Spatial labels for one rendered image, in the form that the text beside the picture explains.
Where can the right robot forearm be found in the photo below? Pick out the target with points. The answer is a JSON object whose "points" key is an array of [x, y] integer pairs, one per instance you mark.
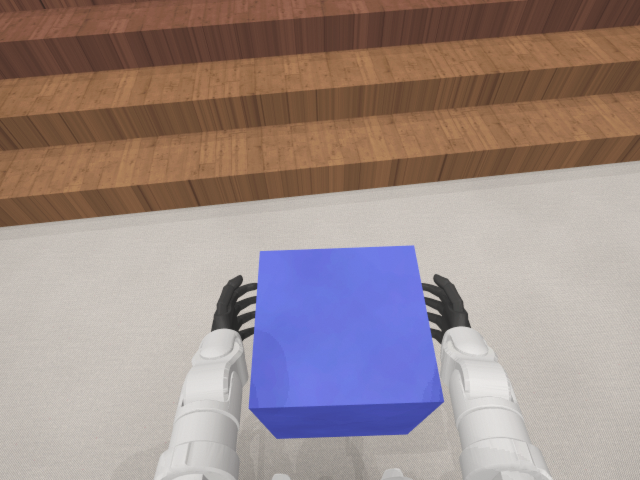
{"points": [[494, 439]]}

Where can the robot left hand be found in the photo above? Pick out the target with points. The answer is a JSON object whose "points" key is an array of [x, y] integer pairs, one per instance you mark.
{"points": [[225, 317]]}

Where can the robot right hand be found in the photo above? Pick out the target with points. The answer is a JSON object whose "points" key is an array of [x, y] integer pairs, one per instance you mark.
{"points": [[451, 308]]}

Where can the left robot forearm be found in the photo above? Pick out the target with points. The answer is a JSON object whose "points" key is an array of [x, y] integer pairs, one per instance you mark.
{"points": [[207, 420]]}

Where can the carton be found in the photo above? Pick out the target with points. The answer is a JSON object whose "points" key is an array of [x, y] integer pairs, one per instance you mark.
{"points": [[342, 343]]}

